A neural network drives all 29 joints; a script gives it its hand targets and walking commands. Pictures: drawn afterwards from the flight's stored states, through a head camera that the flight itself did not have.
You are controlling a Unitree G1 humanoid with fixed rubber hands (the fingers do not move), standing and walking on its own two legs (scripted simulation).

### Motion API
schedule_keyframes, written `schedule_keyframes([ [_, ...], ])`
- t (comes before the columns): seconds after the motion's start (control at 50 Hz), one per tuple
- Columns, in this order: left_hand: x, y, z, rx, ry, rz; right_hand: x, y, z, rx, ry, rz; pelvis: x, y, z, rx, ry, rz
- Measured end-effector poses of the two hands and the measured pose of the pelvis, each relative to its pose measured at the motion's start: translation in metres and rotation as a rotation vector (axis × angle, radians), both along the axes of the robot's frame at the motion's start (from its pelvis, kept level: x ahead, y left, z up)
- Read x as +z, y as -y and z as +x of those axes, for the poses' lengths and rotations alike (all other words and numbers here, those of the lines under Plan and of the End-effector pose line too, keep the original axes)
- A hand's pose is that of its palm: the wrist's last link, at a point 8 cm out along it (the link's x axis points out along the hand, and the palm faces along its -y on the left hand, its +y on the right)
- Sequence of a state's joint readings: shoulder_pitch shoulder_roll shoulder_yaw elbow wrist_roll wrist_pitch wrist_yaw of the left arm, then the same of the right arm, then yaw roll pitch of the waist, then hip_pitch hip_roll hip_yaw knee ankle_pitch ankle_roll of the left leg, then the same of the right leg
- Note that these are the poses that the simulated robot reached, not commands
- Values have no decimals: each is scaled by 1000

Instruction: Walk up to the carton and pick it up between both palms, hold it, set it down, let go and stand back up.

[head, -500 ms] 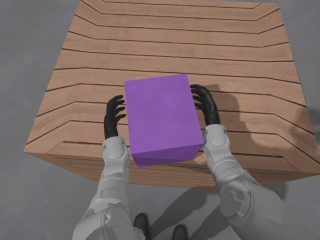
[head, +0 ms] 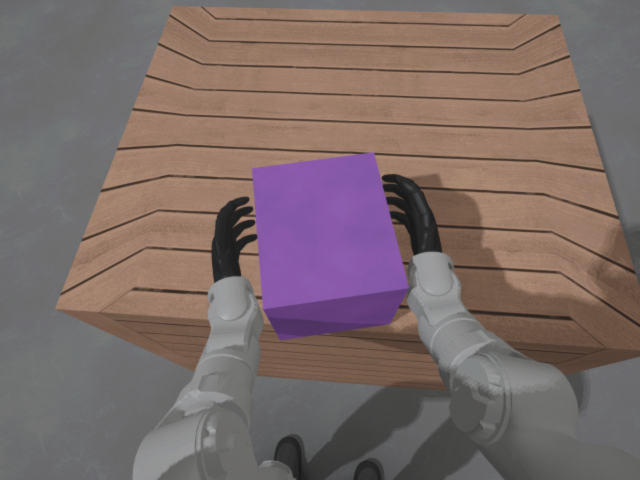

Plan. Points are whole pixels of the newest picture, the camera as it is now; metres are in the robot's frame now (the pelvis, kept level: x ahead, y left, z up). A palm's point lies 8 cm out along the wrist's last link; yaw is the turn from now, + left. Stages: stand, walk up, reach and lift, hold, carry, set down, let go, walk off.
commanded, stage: reach and lift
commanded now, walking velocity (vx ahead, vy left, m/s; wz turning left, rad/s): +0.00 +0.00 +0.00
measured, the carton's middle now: (324, 250) +0.41 +0.05 -0.04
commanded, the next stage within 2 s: none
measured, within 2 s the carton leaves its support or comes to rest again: leaves its support in 0.36 s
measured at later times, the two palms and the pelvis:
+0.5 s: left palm (223, 276) +0.35 +0.17 +0.00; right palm (426, 243) +0.40 -0.08 +0.02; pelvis +0.00 +0.00 -0.01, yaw +2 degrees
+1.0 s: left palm (213, 216) +0.37 +0.15 +0.11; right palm (468, 201) +0.39 -0.10 +0.13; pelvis -0.01 -0.01 +0.02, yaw +1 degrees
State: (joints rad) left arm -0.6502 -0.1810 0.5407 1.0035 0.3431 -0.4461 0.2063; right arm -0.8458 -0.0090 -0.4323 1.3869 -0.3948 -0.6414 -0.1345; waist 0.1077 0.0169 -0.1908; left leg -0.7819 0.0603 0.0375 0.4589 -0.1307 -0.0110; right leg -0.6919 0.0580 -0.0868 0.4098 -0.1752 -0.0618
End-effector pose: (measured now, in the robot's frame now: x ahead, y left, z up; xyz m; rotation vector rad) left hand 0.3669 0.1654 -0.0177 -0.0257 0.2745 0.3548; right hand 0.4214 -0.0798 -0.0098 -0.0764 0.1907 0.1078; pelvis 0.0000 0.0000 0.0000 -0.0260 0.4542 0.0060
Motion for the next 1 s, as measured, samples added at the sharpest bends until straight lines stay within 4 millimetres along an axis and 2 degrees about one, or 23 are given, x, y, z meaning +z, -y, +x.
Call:
schedule_keyframes([
  [0.26, 0, -2, -6, 3, -6, -19, 6, -2, -5, 9, -3, -28, -5, -1, -1, 8, -3, -5],
  [0.46, 7, -1, -18, -14, -2, -30, 23, -2, -19, -2, 3, -41, -6, -1, -3, 29, 45, -9],
  [0.54, 22, -1, -21, -34, 31, -18, 40, -1, -26, -22, 33, -21, -5, 0, -5, 33, 90, -8],
  [0.64, 52, 0, -18, -76, 64, 12, 70, 1, -32, -55, 64, 5, 1, 1, -9, 30, 171, 1],
  [0.82, 103, 5, -4, -118, 48, 38, 115, 8, -28, -102, 42, 20, 11, 4, -18, 13, 295, 15],
  [0.9, 116, 8, 0, -128, 36, 34, 129, 12, -26, -120, 26, 20, 13, 5, -17, 10, 335, 21],
  [1.0, 124, 12, 2, -144, 33, 13, 136, 16, -29, -138, 16, 14, 16, 7, -12, 9, 383, 26],
])
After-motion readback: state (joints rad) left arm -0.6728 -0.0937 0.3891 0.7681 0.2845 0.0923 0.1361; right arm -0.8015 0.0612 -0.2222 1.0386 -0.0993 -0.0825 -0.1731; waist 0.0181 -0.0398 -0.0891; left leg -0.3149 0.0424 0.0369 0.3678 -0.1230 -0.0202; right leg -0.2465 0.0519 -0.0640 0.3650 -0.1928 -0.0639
